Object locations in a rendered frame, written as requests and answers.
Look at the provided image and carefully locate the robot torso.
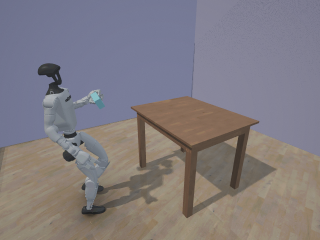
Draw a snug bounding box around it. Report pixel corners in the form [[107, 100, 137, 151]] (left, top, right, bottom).
[[45, 87, 81, 147]]

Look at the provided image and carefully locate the right robot upper arm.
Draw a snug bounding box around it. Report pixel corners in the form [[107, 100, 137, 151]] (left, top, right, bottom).
[[42, 95, 59, 133]]

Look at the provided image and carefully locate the right robot hand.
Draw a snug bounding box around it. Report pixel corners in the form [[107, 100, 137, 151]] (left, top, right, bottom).
[[75, 150, 101, 170]]

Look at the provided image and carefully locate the right robot thigh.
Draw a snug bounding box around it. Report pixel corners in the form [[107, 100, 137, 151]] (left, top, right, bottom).
[[62, 146, 98, 185]]

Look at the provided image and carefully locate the table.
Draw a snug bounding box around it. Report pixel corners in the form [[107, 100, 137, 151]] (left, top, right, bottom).
[[131, 96, 260, 218]]

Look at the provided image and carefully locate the right robot forearm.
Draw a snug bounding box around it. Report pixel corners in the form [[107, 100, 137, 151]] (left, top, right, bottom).
[[45, 127, 80, 156]]

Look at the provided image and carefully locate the sponge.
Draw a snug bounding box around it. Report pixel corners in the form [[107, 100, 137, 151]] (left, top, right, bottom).
[[91, 92, 105, 109]]

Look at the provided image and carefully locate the left robot forearm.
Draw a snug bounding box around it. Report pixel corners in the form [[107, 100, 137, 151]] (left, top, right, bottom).
[[73, 96, 90, 109]]

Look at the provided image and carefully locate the left robot hand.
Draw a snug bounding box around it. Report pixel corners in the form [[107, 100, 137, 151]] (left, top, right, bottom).
[[87, 89, 104, 104]]

